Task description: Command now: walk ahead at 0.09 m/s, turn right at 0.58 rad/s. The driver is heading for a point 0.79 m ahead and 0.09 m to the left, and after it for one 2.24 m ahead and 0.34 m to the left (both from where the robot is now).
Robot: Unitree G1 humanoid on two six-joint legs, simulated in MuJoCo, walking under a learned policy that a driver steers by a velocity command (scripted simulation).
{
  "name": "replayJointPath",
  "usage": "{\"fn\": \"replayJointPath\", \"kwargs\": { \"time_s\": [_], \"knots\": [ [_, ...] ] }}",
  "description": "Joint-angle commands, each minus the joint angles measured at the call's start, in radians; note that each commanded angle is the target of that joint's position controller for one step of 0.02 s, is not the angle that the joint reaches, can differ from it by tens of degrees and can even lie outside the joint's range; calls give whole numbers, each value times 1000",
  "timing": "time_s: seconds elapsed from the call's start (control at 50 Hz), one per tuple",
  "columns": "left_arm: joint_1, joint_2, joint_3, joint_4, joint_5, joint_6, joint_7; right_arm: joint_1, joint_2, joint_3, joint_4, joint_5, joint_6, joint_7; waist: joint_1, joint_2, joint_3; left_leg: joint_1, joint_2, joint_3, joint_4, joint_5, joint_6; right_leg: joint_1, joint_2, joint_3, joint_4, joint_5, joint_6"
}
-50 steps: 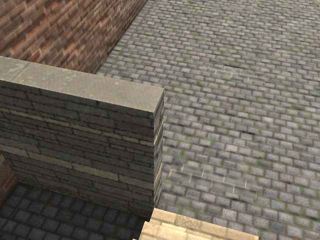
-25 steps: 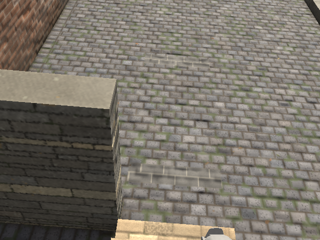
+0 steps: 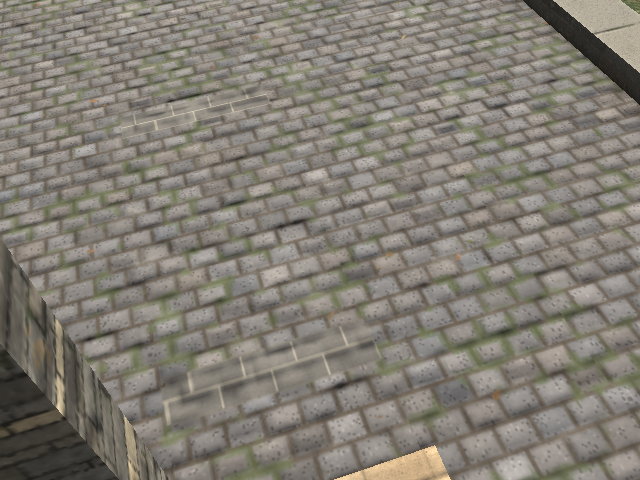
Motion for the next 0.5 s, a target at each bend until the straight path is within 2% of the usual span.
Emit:
{"fn": "replayJointPath", "kwargs": {
  "time_s": [0.02,0.04,0.06,0.08,0.1,0.12,0.14,0.16,0.18,0.2,0.22,0.24,0.26,0.28,0.3,0.32,0.34,0.36,0.38,0.4,0.42,0.44,0.46,0.48,0.5],
  "knots": [
    [264,59,-14,-47,-36,-12,44,-363,-101,-31,-292,10,-125,-12,242,16,-142,-720,145,-186,-446,371,87,333,-298,500,-86,-971,-121],
    [72,-21,-52,-159,-82,-40,16,-91,-35,-29,-170,4,-104,-80,81,-32,74,-329,116,-198,-898,861,115,-222,-229,380,44,-1070,-30],
    [-253,-5,-54,-294,-29,-52,-2,168,7,-34,-77,-19,-106,-112,-64,-78,178,118,-7,-65,-1205,803,97,-573,-25,57,23,-947,62],
    [-331,93,-9,-338,-19,-53,-7,424,-12,-53,12,-38,-121,-79,-179,-135,54,536,-136,136,-939,1005,20,-813,38,-41,26,-795,22],
    [-246,4,-30,-336,-29,-84,-15,337,6,-60,28,-27,-124,-56,-97,-79,122,431,-36,3,-1047,1276,48,-830,24,-64,162,-964,97],
    [-130,-15,-53,-332,-77,-73,11,329,29,-47,62,-33,-119,-19,-71,34,235,444,6,36,-1433,1607,50,-854,69,-80,344,-1209,145],
    [-159,-123,-67,-207,-512,-26,33,206,-69,-115,-29,344,-108,35,-192,-282,20,438,-79,121,-1627,1783,-129,-575,192,-194,514,-1278,7],
    [-182,-56,-56,-255,-455,13,58,317,-124,-133,28,319,-104,85,-154,-380,-119,678,36,-70,-1366,1772,-93,-629,172,-82,615,-1287,10],
    [-181,-47,-78,-364,18,-25,67,475,-164,-66,44,-145,-163,73,-190,327,320,706,115,-55,-1288,1479,67,-1070,57,240,701,-1196,200],
    [-306,112,-5,-375,4,-32,54,655,-121,-98,122,-134,-172,32,-349,419,280,696,56,-33,-1373,1148,50,-1002,117,145,1014,-1286,225],
    [-255,90,15,-405,-62,-37,39,587,-189,-111,49,-67,-150,28,-300,278,219,566,58,-80,-1430,964,47,-870,226,201,1100,-1180,182],
    [-182,-46,-5,-444,-35,-54,34,91,-187,-82,-173,26,-143,20,-4,120,201,130,27,-175,-1535,499,54,-723,162,123,657,-953,48],
    [3,-130,-26,-353,140,-15,12,-322,-253,-102,-322,65,-111,26,177,486,264,-362,190,-640,-1620,55,318,-658,37,98,595,-725,29],
    [400,-101,-20,-128,174,4,24,-418,-69,-49,-360,7,-80,3,220,116,62,-544,134,-519,-1427,283,378,-238,68,-7,933,-431,118],
    [303,86,83,-74,-321,-23,41,-229,-95,-97,-119,382,-93,30,258,-8,96,-370,32,-506,-1202,536,161,-303,-5,18,601,-256,139],
    [258,138,83,-78,-410,-47,37,-127,-115,-94,-94,393,-109,52,191,-34,27,-404,-96,-387,-1115,381,119,-141,50,-34,459,-70,205],
    [213,149,95,-48,-404,-81,28,-104,-118,-90,-70,359,-98,41,181,-27,-72,-414,-84,-409,-899,251,128,-18,6,65,436,-27,195],
    [252,151,92,-12,-369,-94,22,-250,-36,-65,-135,339,-87,12,271,-61,-105,-549,-169,-186,-596,171,105,245,8,57,216,185,165],
    [151,13,17,-52,-87,-25,24,-235,-172,-109,-125,78,-96,-50,238,-318,-160,-516,-142,-16,-592,82,105,392,89,-102,-59,294,165],
    [366,-44,7,101,288,0,44,-168,-60,-15,-200,53,-128,-40,174,60,252,-926,-155,-168,-782,-82,-16,523,-59,-12,-226,-97,145],
    [434,21,33,89,223,38,42,-106,-144,-29,-173,123,-107,-11,239,49,196,-766,-211,-235,-872,41,27,692,-19,-110,-456,-176,93],
    [387,77,37,77,128,52,10,-39,-218,-37,-149,154,-87,36,220,-138,143,-782,-205,-350,-598,-20,74,854,-78,-41,-590,-154,47],
    [367,72,61,62,-269,33,-26,-107,-38,-42,-128,332,-42,-11,169,-107,10,-898,-289,-3,169,-130,122,781,-291,267,-159,212,-75],
    [419,99,43,87,-339,41,-54,106,-53,-64,-141,282,-25,-12,89,-238,-291,-1075,-120,-106,300,-141,193,1091,-442,223,316,752,-88],
    [504,196,63,2,86,8,-28,254,77,41,-158,11,-36,62,238,-320,-563,-1141,-58,-507,50,280,168,1228,-560,477,140,218,-303]
  ]
}}
Velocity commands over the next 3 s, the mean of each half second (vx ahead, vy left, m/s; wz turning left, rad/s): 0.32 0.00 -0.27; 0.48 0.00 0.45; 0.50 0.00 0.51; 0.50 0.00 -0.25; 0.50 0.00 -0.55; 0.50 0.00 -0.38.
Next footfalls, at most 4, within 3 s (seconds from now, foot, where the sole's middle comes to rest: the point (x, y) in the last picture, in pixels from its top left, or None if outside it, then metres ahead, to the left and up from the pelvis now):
0.22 left None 0.26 0.05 -0.96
0.44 right None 0.40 -0.09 -1.18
0.82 left None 0.59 0.15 -1.39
1.14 right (323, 443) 0.93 0.00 -1.61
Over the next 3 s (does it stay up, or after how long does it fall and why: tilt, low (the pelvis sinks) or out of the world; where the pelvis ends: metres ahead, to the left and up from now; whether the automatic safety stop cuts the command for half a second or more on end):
stays up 1.75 0.34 -0.84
